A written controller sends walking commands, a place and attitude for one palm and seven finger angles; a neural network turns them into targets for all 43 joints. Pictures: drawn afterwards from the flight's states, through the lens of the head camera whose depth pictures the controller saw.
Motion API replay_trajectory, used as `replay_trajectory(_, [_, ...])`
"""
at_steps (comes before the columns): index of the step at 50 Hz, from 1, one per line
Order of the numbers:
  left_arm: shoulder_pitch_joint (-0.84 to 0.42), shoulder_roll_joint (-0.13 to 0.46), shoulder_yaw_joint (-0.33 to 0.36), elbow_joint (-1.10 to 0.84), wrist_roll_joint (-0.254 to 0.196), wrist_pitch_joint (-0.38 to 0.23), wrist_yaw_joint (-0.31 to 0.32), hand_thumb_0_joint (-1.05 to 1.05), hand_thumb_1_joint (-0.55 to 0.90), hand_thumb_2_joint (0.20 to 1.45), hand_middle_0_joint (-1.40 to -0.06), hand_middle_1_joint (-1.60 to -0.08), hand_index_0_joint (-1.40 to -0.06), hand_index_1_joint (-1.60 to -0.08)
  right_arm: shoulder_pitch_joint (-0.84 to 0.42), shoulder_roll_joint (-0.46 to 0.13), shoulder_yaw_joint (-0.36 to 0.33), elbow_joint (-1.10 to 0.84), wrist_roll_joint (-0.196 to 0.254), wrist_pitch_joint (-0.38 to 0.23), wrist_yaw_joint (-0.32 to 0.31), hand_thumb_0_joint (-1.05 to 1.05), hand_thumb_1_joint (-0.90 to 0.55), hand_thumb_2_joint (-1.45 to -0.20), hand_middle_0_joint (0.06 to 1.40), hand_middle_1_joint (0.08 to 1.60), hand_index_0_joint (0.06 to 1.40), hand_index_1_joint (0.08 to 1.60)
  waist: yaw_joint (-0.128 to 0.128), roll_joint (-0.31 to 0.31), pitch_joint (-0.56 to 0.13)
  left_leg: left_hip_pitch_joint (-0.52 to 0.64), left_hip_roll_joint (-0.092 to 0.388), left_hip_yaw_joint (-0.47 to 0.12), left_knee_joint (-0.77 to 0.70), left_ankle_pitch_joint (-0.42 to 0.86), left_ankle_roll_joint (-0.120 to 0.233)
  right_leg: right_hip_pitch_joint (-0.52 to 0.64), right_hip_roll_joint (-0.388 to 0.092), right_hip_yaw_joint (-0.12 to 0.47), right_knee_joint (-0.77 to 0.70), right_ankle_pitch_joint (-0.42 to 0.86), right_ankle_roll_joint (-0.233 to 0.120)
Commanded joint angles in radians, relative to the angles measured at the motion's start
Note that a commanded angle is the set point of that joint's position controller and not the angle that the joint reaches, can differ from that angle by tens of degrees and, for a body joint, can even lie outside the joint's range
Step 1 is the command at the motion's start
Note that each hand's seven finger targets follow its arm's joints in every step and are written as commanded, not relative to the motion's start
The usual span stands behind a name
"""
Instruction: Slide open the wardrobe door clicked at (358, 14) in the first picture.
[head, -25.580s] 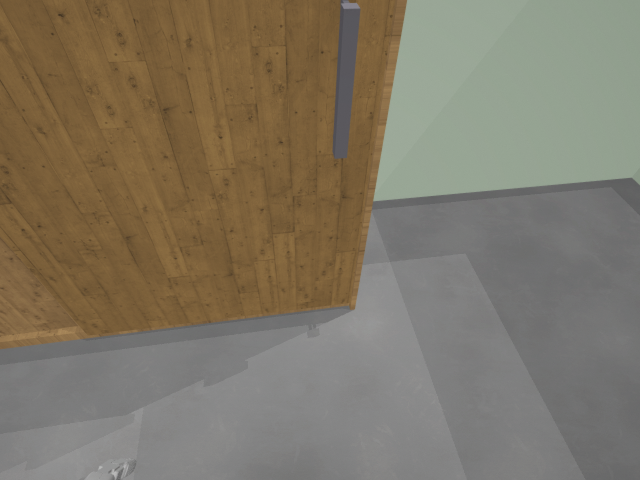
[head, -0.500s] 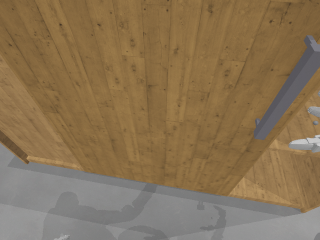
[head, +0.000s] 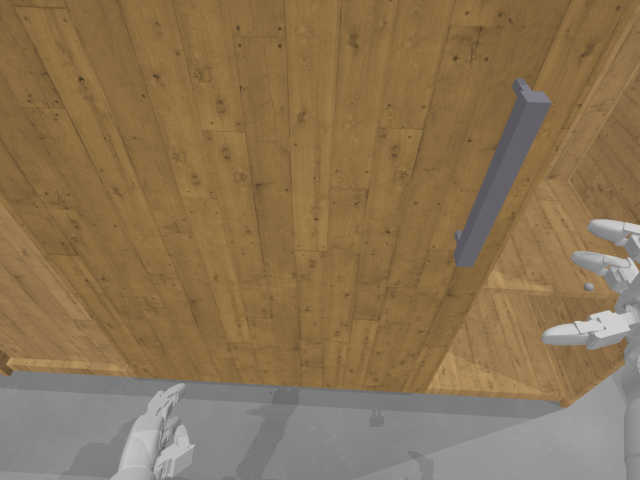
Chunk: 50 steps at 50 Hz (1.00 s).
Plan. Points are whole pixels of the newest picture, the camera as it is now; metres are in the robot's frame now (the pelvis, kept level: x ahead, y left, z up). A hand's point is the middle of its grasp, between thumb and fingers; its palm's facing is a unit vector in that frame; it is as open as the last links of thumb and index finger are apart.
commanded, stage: draw the hand back to the body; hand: right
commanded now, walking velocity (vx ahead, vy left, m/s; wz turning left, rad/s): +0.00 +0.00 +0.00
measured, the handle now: (488, 184) +0.49 -0.23 +0.13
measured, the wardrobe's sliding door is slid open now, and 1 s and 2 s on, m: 0.44 0.44 0.44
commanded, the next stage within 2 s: step back with the hand held close in 1.68 s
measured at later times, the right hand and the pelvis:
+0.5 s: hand (595, 315) +0.26 -0.27 +0.14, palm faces +0.12 +0.99 -0.02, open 14.7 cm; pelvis +0.00 +0.01 +0.00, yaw +1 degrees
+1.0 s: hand (619, 338) +0.23 -0.26 +0.16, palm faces +0.48 +0.82 -0.30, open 11.9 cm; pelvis +0.01 +0.01 +0.02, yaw +1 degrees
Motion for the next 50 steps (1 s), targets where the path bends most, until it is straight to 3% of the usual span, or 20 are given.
replay_trajectory(1, [-0.067, 0.146, 0.051, -0.119, -0.008, -0.065, 0.023, 0.000, 0.900, 0.900, -0.200, -0.300, -0.200, -0.300, -0.309, -0.261, -0.072, -0.274, 0.022, -0.073, -0.004, 0.000, 0.550, -0.200, 0.250, 1.150, 0.250, 1.150, 0.019, -0.066, -0.164, -0.124, -0.054, -0.038, -0.119, 0.075, 0.019, 0.259, 0.029, 0.065, -0.099, -0.035, -0.009])
replay_trajectory(5, [-0.067, 0.153, 0.053, -0.097, -0.006, -0.075, 0.034, 0.000, 0.900, 0.900, -0.200, -0.300, -0.200, -0.300, -0.363, -0.268, -0.062, -0.246, 0.015, -0.077, -0.009, 0.000, 0.550, -0.200, 0.250, 1.150, 0.250, 1.150, 0.030, -0.079, -0.147, -0.144, -0.047, -0.044, -0.134, 0.020, 0.017, 0.254, 0.033, 0.071, -0.116, -0.101, -0.005])
replay_trajectory(6, [-0.073, 0.169, 0.045, -0.098, -0.025, -0.083, 0.044, 0.000, 0.900, 0.900, -0.200, -0.300, -0.200, -0.300, -0.363, -0.184, 0.011, -0.228, 0.131, -0.071, 0.107, 0.000, 0.550, -0.200, 0.250, 1.150, 0.250, 1.150, 0.051, -0.055, -0.175, -0.088, -0.045, -0.055, -0.153, 0.049, 0.026, 0.300, 0.038, 0.066, -0.117, -0.074, -0.010])
replay_trajectory(7, [-0.084, 0.170, 0.050, -0.105, -0.034, -0.094, 0.055, 0.000, 0.900, 0.900, -0.200, -0.300, -0.200, -0.300, -0.413, -0.270, -0.038, -0.276, 0.154, -0.075, 0.163, 0.000, 0.550, -0.200, 0.250, 1.150, 0.250, 1.150, 0.033, -0.073, -0.210, -0.065, -0.041, -0.061, -0.157, 0.076, 0.025, 0.324, 0.036, 0.064, -0.111, -0.046, -0.012])
replay_trajectory(8, [-0.090, 0.170, 0.043, -0.114, -0.032, -0.102, 0.062, 0.000, 0.900, 0.900, -0.200, -0.300, -0.200, -0.300, -0.408, -0.282, -0.040, -0.288, 0.170, -0.068, 0.211, 0.000, 0.550, -0.200, 0.250, 1.150, 0.250, 1.150, 0.024, -0.111, -0.240, -0.055, -0.040, -0.062, -0.154, 0.099, 0.026, 0.346, 0.041, 0.066, -0.111, -0.019, -0.013])
replay_trajectory(10, [-0.085, 0.175, 0.037, -0.117, -0.033, -0.109, 0.069, 0.000, 0.900, 0.900, -0.200, -0.300, -0.200, -0.300, -0.341, -0.325, -0.078, -0.201, 0.186, -0.052, 0.284, 0.000, 0.550, -0.200, 0.250, 1.150, 0.250, 1.150, 0.017, -0.070, -0.185, -0.054, -0.041, -0.059, -0.160, 0.108, 0.023, 0.319, 0.041, 0.074, -0.118, -0.010, -0.013])
replay_trajectory(11, [-0.079, 0.177, 0.040, -0.127, -0.030, -0.114, 0.065, 0.000, 0.900, 0.900, -0.200, -0.300, -0.200, -0.300, -0.274, -0.367, -0.137, -0.185, 0.193, -0.047, 0.295, 0.000, 0.550, -0.200, 0.250, 1.150, 0.250, 1.150, -0.009, -0.057, -0.193, -0.033, -0.040, -0.061, -0.155, 0.129, 0.023, 0.306, 0.043, 0.072, -0.113, 0.010, -0.016])
replay_trajectory(14, [-0.094, 0.155, 0.034, -0.171, -0.039, -0.126, 0.037, 0.000, 0.900, 0.900, -0.200, -0.300, -0.200, -0.300, -0.137, -0.293, -0.125, -0.203, 0.209, -0.014, 0.284, 0.000, 0.550, -0.200, 0.250, 1.150, 0.250, 1.150, -0.031, -0.033, -0.139, -0.038, -0.036, -0.048, -0.148, 0.131, 0.019, 0.268, 0.042, 0.065, -0.128, 0.004, -0.010])
replay_trajectory(16, [-0.097, 0.162, 0.041, -0.183, -0.040, -0.132, 0.027, 0.000, 0.900, 0.900, -0.200, -0.300, -0.200, -0.300, -0.087, -0.315, -0.176, -0.226, 0.223, -0.001, 0.257, 0.000, 0.550, -0.200, 0.250, 1.150, 0.250, 1.150, -0.043, -0.002, -0.138, -0.026, -0.033, -0.059, -0.152, 0.117, 0.019, 0.259, 0.040, 0.062, -0.121, 0.000, -0.012])
replay_trajectory(17, [-0.100, 0.164, 0.041, -0.190, -0.041, -0.135, 0.022, 0.000, 0.900, 0.900, -0.200, -0.300, -0.200, -0.300, -0.092, -0.319, -0.176, -0.274, 0.218, 0.002, 0.248, 0.000, 0.550, -0.200, 0.250, 1.150, 0.250, 1.150, -0.041, -0.027, -0.152, -0.027, -0.032, -0.057, -0.148, 0.130, 0.017, 0.268, 0.039, 0.060, -0.123, 0.011, -0.012])
replay_trajectory(19, [-0.109, 0.155, 0.038, -0.202, -0.045, -0.143, 0.016, 0.000, 0.900, 0.900, -0.200, -0.300, -0.200, -0.300, -0.087, -0.248, -0.116, -0.342, 0.214, 0.010, 0.237, 0.000, 0.550, -0.200, 0.250, 1.150, 0.250, 1.150, -0.027, -0.046, -0.130, -0.050, -0.040, -0.053, -0.155, 0.106, 0.016, 0.285, 0.037, 0.058, -0.133, -0.008, -0.009])
replay_trajectory(25, [-0.114, 0.158, 0.038, -0.186, -0.040, -0.163, 0.028, 0.000, 0.900, 0.900, -0.200, -0.300, -0.200, -0.300, -0.062, -0.236, -0.098, -0.497, 0.204, 0.008, 0.214, 0.000, 0.550, -0.200, 0.250, 1.150, 0.250, 1.150, -0.015, -0.061, -0.119, -0.050, -0.050, -0.050, -0.172, 0.113, 0.011, 0.328, 0.036, 0.058, -0.145, 0.000, -0.012])
replay_trajectory(30, [-0.129, 0.151, 0.028, -0.167, -0.037, -0.167, 0.041, 0.000, 0.900, 0.900, -0.200, -0.300, -0.200, -0.300, -0.017, -0.230, -0.106, -0.518, 0.203, 0.034, 0.202, 0.000, 0.369, -0.287, 0.244, 1.044, 0.244, 1.044, -0.022, -0.069, -0.075, -0.043, -0.052, -0.043, -0.198, 0.066, 0.013, 0.326, 0.038, 0.061, -0.172, -0.040, -0.009])
replay_trajectory(31, [-0.121, 0.138, 0.040, -0.156, 0.006, -0.161, 0.027, 0.000, 0.900, 0.900, -0.200, -0.300, -0.200, -0.300, -0.056, -0.303, -0.141, -0.607, 0.058, -0.038, 0.007, 0.000, 0.332, -0.305, 0.242, 1.023, 0.242, 1.023, -0.026, -0.054, 0.014, -0.073, -0.035, -0.081, -0.293, 0.021, 0.021, 0.310, 0.040, 0.039, -0.180, -0.073, 0.002])
replay_trajectory(32, [-0.138, 0.130, 0.037, -0.143, 0.016, -0.161, 0.025, 0.000, 0.900, 0.900, -0.200, -0.300, -0.200, -0.300, 0.042, -0.172, -0.070, -0.555, 0.042, -0.054, -0.069, 0.000, 0.296, -0.322, 0.241, 1.001, 0.241, 1.001, -0.010, -0.045, 0.054, -0.081, -0.029, -0.068, -0.313, -0.005, 0.022, 0.308, 0.042, 0.035, -0.188, -0.100, 0.007])
replay_trajectory(33, [-0.128, 0.124, 0.042, -0.135, 0.015, -0.151, 0.020, 0.000, 0.900, 0.900, -0.200, -0.300, -0.200, -0.300, 0.131, -0.113, -0.033, -0.549, 0.014, -0.063, -0.118, 0.000, 0.260, -0.340, 0.240, 0.980, 0.240, 0.980, -0.008, -0.005, 0.064, -0.070, -0.028, -0.060, -0.320, -0.018, 0.019, 0.325, 0.035, 0.027, -0.200, -0.111, 0.006])
replay_trajectory(35, [-0.131, 0.130, 0.050, -0.131, 0.024, -0.138, 0.010, 0.000, 0.900, 0.900, -0.200, -0.300, -0.200, -0.300, 0.156, -0.139, -0.047, -0.624, -0.021, -0.094, -0.182, 0.000, 0.188, -0.375, 0.237, 0.938, 0.237, 0.938, -0.018, -0.027, -0.013, -0.008, -0.032, -0.058, -0.308, 0.011, 0.021, 0.361, 0.031, 0.024, -0.231, -0.097, 0.004])
replay_trajectory(37, [-0.132, 0.132, 0.057, -0.128, 0.033, -0.131, 0.003, 0.000, 0.900, 0.900, -0.200, -0.300, -0.200, -0.300, 0.170, -0.154, -0.053, -0.684, -0.050, -0.117, -0.224, 0.000, 0.115, -0.410, 0.235, 0.895, 0.235, 0.895, -0.024, -0.059, -0.069, 0.038, -0.036, -0.063, -0.305, 0.062, 0.025, 0.393, 0.027, 0.013, -0.241, -0.047, 0.002])
replay_trajectory(39, [-0.137, 0.122, 0.057, -0.125, 0.038, -0.123, -0.001, 0.000, 0.900, 0.900, -0.200, -0.300, -0.200, -0.300, 0.202, -0.116, -0.019, -0.713, -0.071, -0.129, -0.246, 0.000, 0.043, -0.445, 0.232, 0.853, 0.232, 0.853, -0.021, -0.070, -0.063, 0.055, -0.042, -0.057, -0.303, 0.096, 0.025, 0.413, 0.027, 0.008, -0.254, -0.015, 0.002])
replay_trajectory(50, [-0.156, 0.111, 0.067, -0.133, 0.047, -0.073, -0.013, 0.000, 0.900, 0.900, -0.200, -0.300, -0.200, -0.300, 0.383, -0.104, -0.033, -0.801, -0.094, -0.143, -0.274, 0.000, -0.356, -0.637, 0.219, 0.619, 0.219, 0.619, -0.035, -0.051, -0.026, 0.100, -0.046, -0.050, -0.309, 0.182, 0.023, 0.425, 0.026, 0.000, -0.262, 0.088, 0.002])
